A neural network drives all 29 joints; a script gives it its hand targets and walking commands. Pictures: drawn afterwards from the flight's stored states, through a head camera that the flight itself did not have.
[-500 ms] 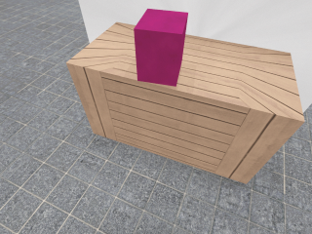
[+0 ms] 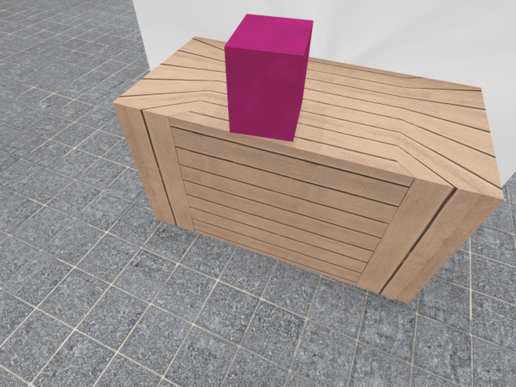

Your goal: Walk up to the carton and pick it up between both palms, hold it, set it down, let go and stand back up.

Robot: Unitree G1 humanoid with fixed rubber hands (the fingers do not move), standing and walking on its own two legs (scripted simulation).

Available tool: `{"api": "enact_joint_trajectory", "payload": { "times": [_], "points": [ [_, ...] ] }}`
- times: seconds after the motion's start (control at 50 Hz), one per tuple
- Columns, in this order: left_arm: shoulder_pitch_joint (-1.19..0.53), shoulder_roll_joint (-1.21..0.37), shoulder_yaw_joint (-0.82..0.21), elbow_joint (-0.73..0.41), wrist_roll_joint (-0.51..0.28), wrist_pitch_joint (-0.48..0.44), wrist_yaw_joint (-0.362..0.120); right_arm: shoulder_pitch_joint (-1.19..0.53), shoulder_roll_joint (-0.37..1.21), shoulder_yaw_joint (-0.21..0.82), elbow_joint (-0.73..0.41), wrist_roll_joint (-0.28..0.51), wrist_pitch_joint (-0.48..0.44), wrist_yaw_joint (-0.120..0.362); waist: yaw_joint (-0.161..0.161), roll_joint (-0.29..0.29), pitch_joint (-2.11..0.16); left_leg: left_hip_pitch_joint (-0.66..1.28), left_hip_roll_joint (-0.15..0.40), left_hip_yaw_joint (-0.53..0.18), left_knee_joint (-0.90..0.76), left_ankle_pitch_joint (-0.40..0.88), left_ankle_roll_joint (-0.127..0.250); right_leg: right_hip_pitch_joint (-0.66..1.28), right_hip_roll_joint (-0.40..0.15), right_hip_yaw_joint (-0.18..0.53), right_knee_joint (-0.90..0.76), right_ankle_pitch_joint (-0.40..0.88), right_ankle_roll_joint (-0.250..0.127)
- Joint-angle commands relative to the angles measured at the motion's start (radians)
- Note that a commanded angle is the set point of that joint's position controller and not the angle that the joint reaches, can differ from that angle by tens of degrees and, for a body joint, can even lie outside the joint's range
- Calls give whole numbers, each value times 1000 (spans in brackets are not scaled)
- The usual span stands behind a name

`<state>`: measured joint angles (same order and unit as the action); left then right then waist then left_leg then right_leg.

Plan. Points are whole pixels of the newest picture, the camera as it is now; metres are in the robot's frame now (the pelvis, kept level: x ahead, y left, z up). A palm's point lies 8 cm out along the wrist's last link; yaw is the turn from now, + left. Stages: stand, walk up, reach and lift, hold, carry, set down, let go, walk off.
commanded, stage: stand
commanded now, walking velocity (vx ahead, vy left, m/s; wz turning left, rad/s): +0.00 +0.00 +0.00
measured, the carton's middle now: (270, 78) +0.92 -0.04 +0.01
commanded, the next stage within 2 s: walk up in 0.02 s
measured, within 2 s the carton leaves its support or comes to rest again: neither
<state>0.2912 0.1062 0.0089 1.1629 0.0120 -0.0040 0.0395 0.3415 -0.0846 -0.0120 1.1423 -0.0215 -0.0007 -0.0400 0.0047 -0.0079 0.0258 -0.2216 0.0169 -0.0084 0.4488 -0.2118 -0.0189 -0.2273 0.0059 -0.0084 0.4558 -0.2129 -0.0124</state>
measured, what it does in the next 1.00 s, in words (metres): walks ahead, turning right: right foot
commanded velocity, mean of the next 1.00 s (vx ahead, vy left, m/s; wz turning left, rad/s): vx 0.00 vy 0.00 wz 0.00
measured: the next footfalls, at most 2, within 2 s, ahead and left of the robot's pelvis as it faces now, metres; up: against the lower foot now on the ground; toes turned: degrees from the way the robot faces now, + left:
right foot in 0.84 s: +0.26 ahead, -0.10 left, +0.00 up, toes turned -20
left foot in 1.26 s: +0.53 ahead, +0.20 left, +0.00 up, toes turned -17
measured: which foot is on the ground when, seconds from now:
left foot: down 0.00-0.86, up 0.88-1.00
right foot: down 0.00-0.48, up 0.50-0.82, down 0.84-1.00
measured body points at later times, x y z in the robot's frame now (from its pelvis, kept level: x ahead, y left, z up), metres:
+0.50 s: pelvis +0.04 +0.04 -0.02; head +0.04 +0.05 +0.43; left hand -0.01 +0.29 -0.17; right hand +0.01 -0.21 -0.15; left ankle +0.04 +0.15 -0.74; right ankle +0.02 -0.11 -0.73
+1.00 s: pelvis +0.21 +0.02 -0.02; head +0.23 +0.00 +0.43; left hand +0.36 +0.23 -0.14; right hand +0.11 -0.21 -0.17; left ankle +0.18 +0.15 -0.64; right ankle +0.22 -0.09 -0.74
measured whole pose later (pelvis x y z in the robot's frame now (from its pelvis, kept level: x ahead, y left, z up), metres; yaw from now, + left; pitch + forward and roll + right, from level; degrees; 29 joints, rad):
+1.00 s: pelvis +0.21 +0.02 -0.02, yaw -15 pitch -4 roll -1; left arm 0.28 0.20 0.00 0.74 0.04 -0.05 0.04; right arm 0.46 -0.23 -0.02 0.85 -0.05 0.03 0.03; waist -0.02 0.04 0.14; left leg -0.43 0.08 0.05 1.34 -0.42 -0.02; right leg -0.29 -0.01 -0.10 0.65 -0.29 -0.06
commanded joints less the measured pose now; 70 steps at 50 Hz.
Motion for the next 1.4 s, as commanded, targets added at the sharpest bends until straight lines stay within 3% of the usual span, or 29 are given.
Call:
{"api": "enact_joint_trajectory", "payload": {
  "times": [0.0, 0.18, 0.2, 0.22, 0.26, 0.32, 0.42, 0.44, 0.46, 0.48, 0.5, 0.58, 0.6, 0.7, 0.78, 0.8, 0.82, 0.84, 0.86, 0.94, 1.0, 1.06, 1.14, 1.22, 1.24, 1.26, 1.28, 1.3, 1.38],
  "points": [
    [69, 103, 20, -29, 2, -7, 6, 87, -106, -16, -28, -10, -15, 3, 1, 66, 80, -85, 72, -67, -114, -20, 35, -9, -84, 71, -110, -17, -26],
    [67, 61, 9, -33, 7, -18, -8, 117, -84, -12, -7, 12, -2, -7, 1, 21, 82, -46, 51, -49, -103, -2, 32, -28, -79, 73, -121, -6, -22],
    [221, 95, 46, -57, 12, -31, -9, 111, -216, -66, -65, -29, -19, 6, 2, 64, -36, -2, 35, -7, 16, -444, 53, -36, -83, 216, -92, -522, -74],
    [235, 177, 69, -45, 13, -31, -7, 81, -238, -76, -101, -25, -17, 9, 1, -26, 91, -86, 23, -11, 87, -517, 53, -153, -129, 297, -139, -702, -96],
    [223, 193, 71, -85, 8, -26, 0, 53, -111, -49, -128, -49, -26, 25, 25, -144, 158, -284, -28, 110, 251, -383, 13, -48, -240, 439, -235, -714, -151],
    [269, 213, 94, -108, 19, -31, 11, -7, -117, -62, -196, -38, -36, 44, 50, -154, 136, -370, 50, 38, 403, -304, 10, 59, -313, 539, -303, -608, -204],
    [2, 237, 111, -210, 48, -19, 1, 355, -144, -99, -161, -15, -39, 39, -179, -94, 79, 369, -2, 95, 111, -155, 17, -507, -97, 225, 22, -548, -89],
    [5, 169, 97, -245, 46, -14, -2, 420, -152, -89, -142, -30, -46, 26, -199, 126, 119, 406, 17, 26, 64, -251, 7, -611, -24, 145, 243, -548, -53],
    [3, 105, 73, -301, 38, -13, -12, 425, -202, -86, -160, -44, -56, 12, -185, 321, 108, 357, 224, -319, -116, -527, 50, -706, 94, 37, 577, -462, -11],
    [55, 80, 71, -325, 37, -8, -12, 269, -264, -87, -228, -50, -55, -1, -83, 257, 252, 124, 374, -492, -266, -660, 77, -719, 30, 41, 704, -349, -9],
    [89, 94, 70, -325, 39, -8, -18, 240, -346, -96, -226, -40, -48, -8, -82, 195, 231, 46, 424, -633, -376, -815, 138, -671, -31, 120, 770, -325, -8],
    [181, 150, 75, -279, 52, -12, -47, 169, -233, -52, -225, -37, -66, 1, -18, -4, 265, -30, 295, -205, -283, -294, 148, -512, -105, 65, 684, -58, 34],
    [133, 135, 70, -292, 35, -15, -53, 182, -229, -45, -212, -49, -68, 0, -38, 62, 262, -3, 253, -102, -271, -167, 160, -483, -81, 51, 616, -60, 36],
    [-24, 135, 56, -422, 24, -28, -58, 284, -264, -43, -174, -48, -60, 8, -72, 111, 162, 138, 243, 54, -107, 291, 147, -298, -47, -77, 311, -19, -4],
    [188, 176, 77, -412, 44, -46, -35, 238, -273, -39, -217, -21, -32, 26, 51, 60, 71, -47, 209, 137, 124, 203, 136, 119, 46, -151, 197, 69, -58],
    [289, 230, 101, -394, 46, -52, -25, 226, -278, -30, -261, -20, -34, 30, 95, 4, -29, -165, 160, 169, 346, 166, 114, 334, 21, -81, 162, 72, -92],
    [407, 347, 131, -391, 60, -56, -15, 281, -250, -14, -308, -15, -29, 39, 134, -162, -123, -330, 57, 192, 674, -128, 58, 440, -292, 429, 42, -267, -196],
    [431, 416, 140, -407, 37, -37, 6, 285, -263, -30, -331, -6, -9, 45, 152, -149, -130, -401, -6, 106, 930, -348, -1, 397, -494, 804, -150, -375, -352],
    [338, 401, 130, -433, 12, -28, 22, 167, -305, -43, -375, -27, 12, 51, 144, 1, -96, -402, 69, 20, 1007, -317, 3, 280, -499, 758, -220, -545, -346],
    [124, 305, 65, -473, 33, -67, 14, 185, -238, -38, -396, -22, -1, 68, 23, 3, 85, -329, 116, -38, 910, -163, -3, -5, -351, 327, -197, -78, -257],
    [51, 321, 65, -460, 37, -97, 6, 214, -246, -48, -392, -25, 3, 84, -35, -95, 111, -281, 151, -19, 741, -77, -20, -89, -291, 174, -180, -20, -237],
    [96, 337, 69, -450, 25, -98, -3, 107, -234, -37, -440, -19, -4, 102, -24, -60, 151, -265, 133, 25, 540, 2, 0, -137, -251, 134, -188, -76, -218],
    [130, 334, 80, -432, 20, -96, -24, 43, -230, -50, -488, -16, -18, 113, -10, -207, 93, -114, 112, 36, 320, -43, 14, -163, -233, 114, -140, -198, -189],
    [108, 313, 67, -485, 25, -67, -30, 210, -291, -81, -445, -24, -46, 94, -96, -13, 65, 197, 18, 116, 153, -28, 27, -307, -152, 53, 154, -243, -126],
    [143, 239, 51, -476, 24, -65, -36, 285, -381, -108, -421, -35, -54, 83, -147, 178, 4, 274, 95, 2, 86, -150, 49, -334, -72, -14, 444, -242, -92],
    [234, 159, 23, -523, 16, -63, -39, 335, -503, -119, -427, -32, -58, 69, -119, 407, -39, 306, 357, -439, -58, -124, 115, -485, 23, -38, 705, -439, -23],
    [160, 244, 52, -558, 9, -47, -20, 265, -542, -131, -436, -4, -36, 59, -108, 352, 11, 220, 445, -661, -184, -278, 271, -542, -10, 58, 827, -461, -37],
    [94, 272, 56, -575, 28, -42, -17, 219, -474, -117, -449, 8, -31, 54, -111, 193, 118, 136, 427, -580, -191, -242, 295, -560, -59, 76, 868, -385, -14],
    [169, 246, 67, -538, 24, -43, -39, 55, -364, -72, -483, -23, -33, 48, -24, 159, 48, 27, 238, -109, -67, 224, 244, -337, -80, 27, 640, -293, 13]
  ]
}}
